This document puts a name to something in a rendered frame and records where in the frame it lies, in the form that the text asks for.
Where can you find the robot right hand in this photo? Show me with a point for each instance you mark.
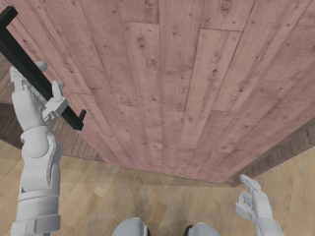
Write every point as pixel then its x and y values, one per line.
pixel 256 206

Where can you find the robot left thigh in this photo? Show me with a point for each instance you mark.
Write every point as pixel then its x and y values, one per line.
pixel 131 227

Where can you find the handle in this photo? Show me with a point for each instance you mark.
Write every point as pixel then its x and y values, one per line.
pixel 19 58

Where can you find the robot left forearm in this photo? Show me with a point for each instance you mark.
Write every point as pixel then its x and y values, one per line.
pixel 38 199

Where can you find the robot left hand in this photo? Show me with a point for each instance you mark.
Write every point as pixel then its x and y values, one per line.
pixel 28 102

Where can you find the robot right forearm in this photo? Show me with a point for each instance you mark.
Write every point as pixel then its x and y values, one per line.
pixel 265 226

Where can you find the right robot foot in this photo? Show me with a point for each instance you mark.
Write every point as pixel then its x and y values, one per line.
pixel 187 230

